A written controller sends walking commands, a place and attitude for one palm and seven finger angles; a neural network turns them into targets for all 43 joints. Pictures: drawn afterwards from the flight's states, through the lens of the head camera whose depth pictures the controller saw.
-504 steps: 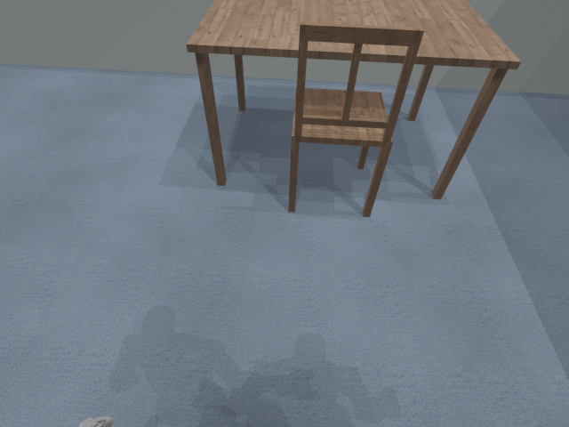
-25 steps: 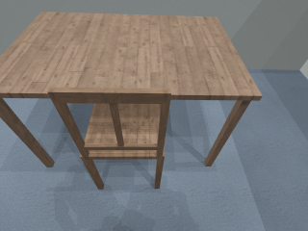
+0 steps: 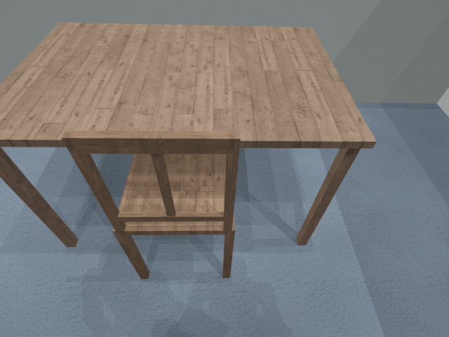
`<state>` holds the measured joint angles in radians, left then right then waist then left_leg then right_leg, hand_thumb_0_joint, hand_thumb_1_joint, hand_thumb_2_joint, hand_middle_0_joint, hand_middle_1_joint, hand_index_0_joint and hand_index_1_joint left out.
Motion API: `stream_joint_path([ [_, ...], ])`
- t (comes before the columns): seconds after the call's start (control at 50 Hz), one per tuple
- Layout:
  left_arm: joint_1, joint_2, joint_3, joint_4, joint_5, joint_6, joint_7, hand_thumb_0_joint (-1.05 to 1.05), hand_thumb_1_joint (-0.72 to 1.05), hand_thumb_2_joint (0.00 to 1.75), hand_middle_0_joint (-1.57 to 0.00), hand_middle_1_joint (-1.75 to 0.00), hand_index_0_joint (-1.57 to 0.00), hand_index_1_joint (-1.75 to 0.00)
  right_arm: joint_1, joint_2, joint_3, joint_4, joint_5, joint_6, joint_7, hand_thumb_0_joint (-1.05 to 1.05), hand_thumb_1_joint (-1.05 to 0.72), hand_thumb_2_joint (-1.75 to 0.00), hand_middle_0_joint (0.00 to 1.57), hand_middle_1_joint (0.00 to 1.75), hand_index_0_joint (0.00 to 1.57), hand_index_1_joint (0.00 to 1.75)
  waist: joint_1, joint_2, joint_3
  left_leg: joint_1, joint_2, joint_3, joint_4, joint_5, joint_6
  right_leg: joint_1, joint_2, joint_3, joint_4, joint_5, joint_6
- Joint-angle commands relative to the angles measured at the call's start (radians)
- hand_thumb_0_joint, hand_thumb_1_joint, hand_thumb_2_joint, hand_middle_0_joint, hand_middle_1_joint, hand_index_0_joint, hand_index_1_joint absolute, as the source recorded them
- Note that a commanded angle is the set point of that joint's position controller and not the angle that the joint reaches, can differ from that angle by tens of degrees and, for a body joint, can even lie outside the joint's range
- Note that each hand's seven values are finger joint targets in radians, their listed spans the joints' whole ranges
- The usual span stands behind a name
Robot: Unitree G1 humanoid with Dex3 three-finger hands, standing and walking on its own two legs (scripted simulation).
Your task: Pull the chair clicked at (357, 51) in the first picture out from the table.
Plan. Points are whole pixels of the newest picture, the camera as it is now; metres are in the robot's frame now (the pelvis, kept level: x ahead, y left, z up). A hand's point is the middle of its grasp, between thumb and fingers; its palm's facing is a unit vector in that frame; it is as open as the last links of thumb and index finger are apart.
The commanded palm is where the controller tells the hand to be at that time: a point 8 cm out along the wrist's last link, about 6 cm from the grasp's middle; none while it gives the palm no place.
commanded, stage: look again from close up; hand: left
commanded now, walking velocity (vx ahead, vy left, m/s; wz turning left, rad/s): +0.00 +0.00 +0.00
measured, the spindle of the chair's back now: (164, 186) +0.48 +0.19 -0.11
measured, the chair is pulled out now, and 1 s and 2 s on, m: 0.00 0.00 0.00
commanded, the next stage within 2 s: shuffle to correct the standing spot in 0.02 s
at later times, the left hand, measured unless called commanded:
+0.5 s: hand out of the picture -0.02 +0.16 -0.19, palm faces +0.08 -0.98 -0.19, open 7.4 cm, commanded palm none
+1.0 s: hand out of the picture +0.04 +0.18 -0.18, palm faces +0.10 -0.95 -0.29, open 7.4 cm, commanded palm none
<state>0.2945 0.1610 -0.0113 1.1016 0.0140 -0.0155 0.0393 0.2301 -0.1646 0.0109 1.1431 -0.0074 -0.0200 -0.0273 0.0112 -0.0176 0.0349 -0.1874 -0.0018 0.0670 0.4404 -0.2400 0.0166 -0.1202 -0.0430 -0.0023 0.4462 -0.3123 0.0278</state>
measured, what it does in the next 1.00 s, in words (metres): stands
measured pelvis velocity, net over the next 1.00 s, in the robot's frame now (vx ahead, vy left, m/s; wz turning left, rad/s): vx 0.01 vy -0.02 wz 0.05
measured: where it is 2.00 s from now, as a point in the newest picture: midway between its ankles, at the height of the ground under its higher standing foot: outside the picture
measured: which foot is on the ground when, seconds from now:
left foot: down 0.00-1.00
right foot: down 0.00-1.00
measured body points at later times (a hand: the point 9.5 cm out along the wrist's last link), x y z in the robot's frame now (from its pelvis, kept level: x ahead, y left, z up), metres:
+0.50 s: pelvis +0.04 -0.01 -0.02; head +0.05 -0.01 +0.43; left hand -0.02 +0.21 -0.18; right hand +0.03 -0.23 -0.17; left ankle +0.00 +0.11 -0.74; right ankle -0.05 -0.13 -0.74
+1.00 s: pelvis +0.01 -0.02 -0.01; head +0.04 -0.02 +0.43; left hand +0.04 +0.23 -0.15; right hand +0.12 -0.26 -0.16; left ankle +0.00 +0.10 -0.73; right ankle -0.05 -0.13 -0.74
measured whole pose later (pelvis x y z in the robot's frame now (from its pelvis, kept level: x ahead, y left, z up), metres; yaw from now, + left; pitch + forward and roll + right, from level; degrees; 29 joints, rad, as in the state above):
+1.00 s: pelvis +0.01 -0.02 -0.01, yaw +3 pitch +0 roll +0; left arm 0.28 0.19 0.03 0.91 0.03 -0.01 0.06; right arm 0.16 -0.20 -0.05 0.93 -0.02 0.01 -0.03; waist 0.02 0.02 0.06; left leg -0.33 0.02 0.04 0.70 -0.34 0.02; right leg -0.18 -0.03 -0.07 0.60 -0.41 0.00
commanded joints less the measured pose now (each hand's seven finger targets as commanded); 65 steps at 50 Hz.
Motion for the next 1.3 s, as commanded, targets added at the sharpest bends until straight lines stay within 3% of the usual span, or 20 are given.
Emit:
stream_joint_path([
  [0.0,0.084,0.109,0.018,-0.019,0.0,-0.011,0.003,0.0,0.9,0.9,-0.2,-0.3,-0.2,-0.3,0.041,-0.098,-0.015,-0.031,0.003,-0.012,-0.002,0.0,-0.9,-0.9,0.2,0.3,0.2,0.3,-0.002,0.002,0.01,0.041,0.096,-0.091,-0.07,0.21,0.016,-0.067,-0.065,0.047,-0.075,0.243,-0.042],
  [0.1,0.083,0.107,0.019,-0.017,-0.001,-0.01,0.003,0.0,0.9,0.9,-0.2,-0.3,-0.2,-0.3,0.038,-0.097,-0.014,-0.029,0.003,-0.01,-0.003,0.0,-0.9,-0.9,0.2,0.3,0.2,0.3,-0.001,0.011,0.027,0.034,0.095,-0.092,-0.076,0.194,0.015,-0.073,-0.063,0.048,-0.083,0.225,-0.043],
  [0.2,0.105,0.111,0.029,-0.012,0.007,0.003,-0.009,0.0,0.9,0.9,-0.2,-0.3,-0.2,-0.3,0.062,-0.092,-0.021,-0.032,-0.007,0.009,0.006,0.0,-0.9,-0.9,0.2,0.3,0.2,0.3,-0.005,-0.02,0.101,-0.057,0.07,-0.095,-0.053,-0.151,0.026,-0.132,-0.054,0.029,-0.091,-0.174,-0.062],
  [0.26,0.116,0.115,0.039,-0.018,0.007,0.003,-0.014,0.0,0.9,0.9,-0.2,-0.3,-0.2,-0.3,0.074,-0.084,-0.025,-0.05,-0.012,0.007,0.009,0.0,-0.9,-0.9,0.2,0.3,0.2,0.3,-0.007,-0.024,0.119,-0.11,0.052,-0.094,-0.001,-0.162,0.03,-0.14,-0.068,0.033,-0.08,-0.217,-0.08],
  [0.36,0.154,0.1,0.045,-0.007,0.004,-0.009,-0.015,0.0,0.9,0.9,-0.2,-0.3,-0.2,-0.3,0.118,-0.078,-0.024,-0.045,-0.011,-0.017,0.001,0.0,-0.9,-0.9,0.2,0.3,0.2,0.3,-0.015,0.011,0.055,-0.054,0.078,-0.094,0.073,0.103,0.05,-0.103,-0.055,-0.012,0.032,0.038,-0.089],
  [0.44,0.146,0.048,0.037,-0.011,0.004,-0.012,-0.003,0.0,0.9,0.9,-0.2,-0.3,-0.2,-0.3,0.175,-0.112,-0.027,-0.011,-0.008,-0.019,-0.021,0.0,-0.9,-0.9,0.2,0.3,0.2,0.3,-0.017,0.164,0.023,0.054,0.186,-0.224,0.035,0.549,0.115,-0.156,0.003,-0.092,0.163,0.071,-0.053],
  [0.48,0.18,0.056,0.042,0.006,-0.003,-0.015,0.005,0.0,0.9,0.9,-0.2,-0.3,-0.2,-0.3,0.135,-0.09,-0.02,-0.022,-0.003,-0.015,-0.03,0.0,-0.9,-0.9,0.2,0.3,0.2,0.3,0.005,0.097,-0.002,0.02,0.138,-0.146,0.11,0.657,0.076,-0.048,-0.037,-0.047,0.074,0.284,-0.056],
  [0.56,0.214,0.12,0.051,0.013,-0.005,-0.023,0.02,0.0,0.9,0.9,-0.2,-0.3,-0.2,-0.3,0.081,-0.059,-0.02,-0.056,0.007,-0.006,-0.028,0.0,-0.9,-0.9,0.2,0.3,0.2,0.3,0.006,-0.088,-0.037,-0.083,0.048,-0.038,0.123,0.332,0.0,0.118,-0.138,0.001,0.09,1.011,-0.063],
  [0.7,0.136,0.106,0.058,-0.062,0.0,-0.001,0.024,0.0,0.9,0.9,-0.2,-0.3,-0.2,-0.3,0.085,-0.072,-0.045,-0.071,0.001,0.007,-0.027,0.0,-0.9,-0.9,0.2,0.3,0.2,0.3,-0.008,-0.015,-0.041,0.058,0.085,-0.028,0.092,0.537,0.016,-0.03,-0.103,-0.01,0.101,0.72,-0.054],
  [0.78,0.116,0.094,0.055,-0.076,0.002,0.004,0.021,0.0,0.9,0.9,-0.2,-0.3,-0.2,-0.3,0.052,-0.077,-0.042,-0.09,0.0,0.009,-0.022,0.0,-0.9,-0.9,0.2,0.3,0.2,0.3,-0.001,0.011,-0.034,0.056,0.099,-0.058,0.054,0.442,0.019,-0.049,-0.094,0.004,0.037,0.486,-0.056],
  [0.8,0.049,0.267,0.039,-0.158,0.004,-0.018,0.022,0.0,0.9,0.9,-0.2,-0.3,-0.2,-0.3,0.005,-0.182,-0.052,-0.182,-0.014,0.0,-0.01,0.0,-0.9,-0.9,0.2,0.3,0.2,0.3,-0.014,0.063,0.069,0.041,0.059,-0.111,0.025,0.443,0.03,-0.101,-0.026,0.001,0.04,0.422,-0.061],
  [0.82,0.065,0.206,0.064,-0.181,0.007,-0.017,0.024,0.0,0.9,0.9,-0.2,-0.3,-0.2,-0.3,0.001,-0.18,-0.09,-0.207,-0.008,-0.017,-0.004,0.0,-0.9,-0.9,0.2,0.3,0.2,0.3,0.0,0.046,-0.011,0.021,0.116,-0.104,0.112,0.479,0.023,-0.126,-0.071,0.027,0.058,0.361,-0.061],
  [0.86,0.093,0.161,0.057,-0.183,0.006,-0.02,0.028,0.0,0.9,0.9,-0.2,-0.3,-0.2,-0.3,0.003,-0.112,-0.082,-0.232,-0.008,-0.007,-0.003,0.0,-0.9,-0.9,0.2,0.3,0.2,0.3,-0.002,0.064,-0.162,0.011,0.076,-0.06,0.219,0.533,0.011,-0.003,-0.111,0.04,0.093,0.724,-0.072],
  [0.9,0.11,0.175,0.066,-0.199,0.004,-0.018,0.032,0.0,0.9,0.9,-0.2,-0.3,-0.2,-0.3,-0.025,-0.098,-0.073,-0.274,-0.012,0.005,0.001,0.0,-0.9,-0.9,0.2,0.3,0.2,0.3,0.018,-0.144,-0.179,-0.158,0.028,-0.02,0.272,0.211,0.007,0.157,-0.154,0.08,0.12,0.982,-0.098],
  [0.92,0.108,0.179,0.074,-0.21,0.007,-0.009,0.03,0.0,0.9,0.9,-0.2,-0.3,-0.2,-0.3,-0.068,-0.091,-0.074,-0.293,-0.01,0.012,0.002,0.0,-0.9,-0.9,0.2,0.3,0.2,0.3,0.026,-0.187,-0.131,-0.24,0.007,-0.021,0.298,-0.061,0.008,0.163,-0.192,0.097,0.105,0.974,-0.12],
  [0.96,0.077,0.18,0.073,-0.249,0.022,0.009,0.03,0.0,0.9,0.9,-0.2,-0.3,-0.2,-0.3,-0.103,-0.077,-0.073,-0.319,-0.011,0.026,0.001,0.0,-0.9,-0.9,0.2,0.3,0.2,0.3,0.016,-0.156,-0.041,-0.261,0.007,-0.033,0.311,-0.151,0.01,0.057,-0.206,0.109,0.073,0.789,-0.153],
  [1.02,-0.014,0.176,0.068,-0.305,0.012,0.023,0.028,0.0,0.9,0.9,-0.2,-0.3,-0.2,-0.3,-0.025,-0.107,-0.075,-0.302,-0.015,0.024,0.007,0.0,-0.9,-0.9,0.2,0.3,0.2,0.3,-0.033,-0.09,-0.025,-0.06,0.046,-0.059,0.161,0.159,0.025,-0.139,-0.117,0.033,0.089,0.416,-0.096],
  [1.1,0.049,0.144,0.049,-0.284,0.01,0.027,0.017,0.0,0.9,0.9,-0.2,-0.3,-0.2,-0.3,-0.044,-0.178,-0.075,-0.29,-0.016,0.018,0.012,0.0,-0.9,-0.9,0.2,0.3,0.2,0.3,0.008,0.154,-0.027,-0.07,0.173,-0.225,0.034,0.343,0.101,-0.133,0.011,-0.053,0.119,-0.034,-0.032],
  [1.16,0.044,0.15,0.048,-0.265,0.008,0.027,0.009,0.0,0.9,0.9,-0.2,-0.3,-0.2,-0.3,-0.07,-0.164,-0.07,-0.295,-0.016,0.022,0.013,0.0,-0.9,-0.9,0.2,0.3,0.2,0.3,0.006,0.1,0.019,-0.141,0.13,-0.194,-0.013,0.032,0.07,-0.135,-0.002,-0.035,0.061,-0.033,-0.039],
  [1.28,0.052,0.145,0.043,-0.228,0.009,0.018,-0.001,0.0,0.9,0.9,-0.2,-0.3,-0.2,-0.3,-0.036,-0.145,-0.063,-0.257,-0.012,0.022,0.018,0.0,-0.9,-0.9,0.2,0.3,0.2,0.3,-0.005,0.075,0.017,-0.136,0.108,-0.182,-0.082,-0.156,0.049,-0.148,-0.023,-0.018,0.007,-0.037,-0.04],
])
